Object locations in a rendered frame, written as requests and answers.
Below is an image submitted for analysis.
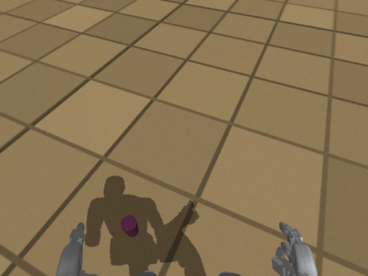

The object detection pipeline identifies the cup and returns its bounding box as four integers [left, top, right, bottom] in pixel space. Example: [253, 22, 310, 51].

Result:
[121, 215, 139, 237]

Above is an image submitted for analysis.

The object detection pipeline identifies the right robot hand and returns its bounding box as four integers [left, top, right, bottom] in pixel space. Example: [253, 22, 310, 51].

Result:
[272, 222, 318, 276]

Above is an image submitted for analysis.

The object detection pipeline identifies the left robot hand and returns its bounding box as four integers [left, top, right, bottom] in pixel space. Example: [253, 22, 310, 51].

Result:
[56, 223, 99, 276]

